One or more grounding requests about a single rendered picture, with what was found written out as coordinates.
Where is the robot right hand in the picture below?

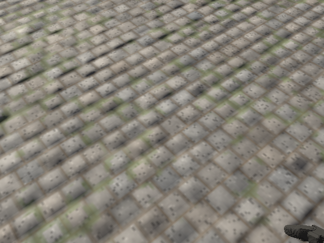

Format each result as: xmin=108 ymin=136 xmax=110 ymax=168
xmin=284 ymin=225 xmax=324 ymax=243

